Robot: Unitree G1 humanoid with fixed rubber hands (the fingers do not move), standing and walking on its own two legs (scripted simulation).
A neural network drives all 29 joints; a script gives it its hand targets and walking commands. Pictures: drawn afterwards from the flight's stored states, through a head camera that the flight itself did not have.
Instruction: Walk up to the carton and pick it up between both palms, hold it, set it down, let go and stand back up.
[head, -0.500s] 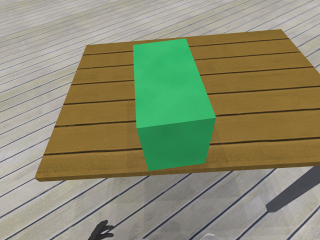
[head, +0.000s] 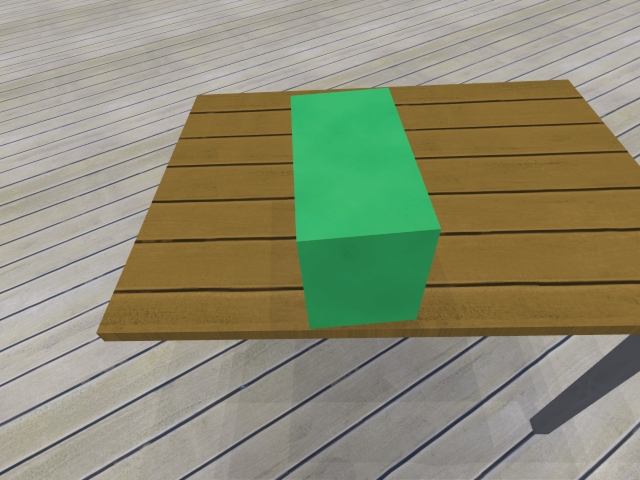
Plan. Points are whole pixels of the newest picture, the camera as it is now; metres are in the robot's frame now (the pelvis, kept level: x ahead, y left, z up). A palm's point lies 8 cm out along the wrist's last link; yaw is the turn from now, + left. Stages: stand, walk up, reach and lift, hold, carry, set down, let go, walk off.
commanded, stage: walk up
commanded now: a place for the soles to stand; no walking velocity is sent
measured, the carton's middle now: (350, 203) +0.53 -0.01 +0.04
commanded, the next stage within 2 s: none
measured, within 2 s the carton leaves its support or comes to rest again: neither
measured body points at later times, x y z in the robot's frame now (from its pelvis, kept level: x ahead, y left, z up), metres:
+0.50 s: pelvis +0.01 -0.01 +0.01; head +0.00 -0.01 +0.46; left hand +0.05 +0.23 -0.14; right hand +0.00 -0.25 -0.14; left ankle +0.00 +0.12 -0.73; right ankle +0.01 -0.12 -0.73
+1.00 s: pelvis +0.04 -0.01 +0.00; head +0.04 -0.02 +0.45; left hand +0.07 +0.23 -0.15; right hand +0.06 -0.25 -0.15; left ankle +0.00 +0.12 -0.73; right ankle +0.01 -0.12 -0.73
